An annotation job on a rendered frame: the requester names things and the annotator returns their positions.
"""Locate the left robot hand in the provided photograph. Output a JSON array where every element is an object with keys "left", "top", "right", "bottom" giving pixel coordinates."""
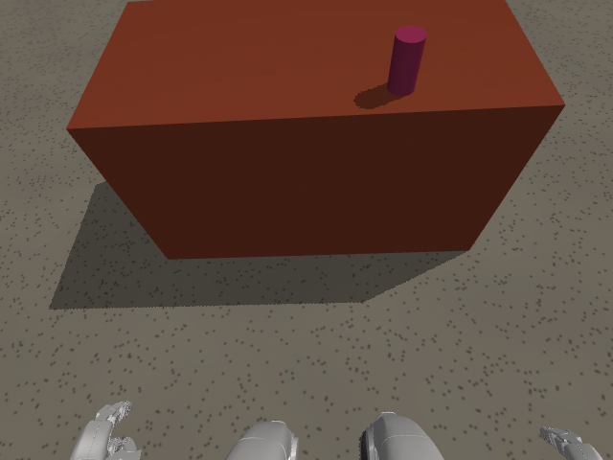
[{"left": 70, "top": 401, "right": 142, "bottom": 460}]

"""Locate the right robot hand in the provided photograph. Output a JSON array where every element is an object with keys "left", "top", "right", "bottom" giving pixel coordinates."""
[{"left": 540, "top": 426, "right": 603, "bottom": 460}]

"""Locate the can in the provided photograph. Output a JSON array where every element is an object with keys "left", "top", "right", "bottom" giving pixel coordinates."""
[{"left": 387, "top": 26, "right": 427, "bottom": 97}]

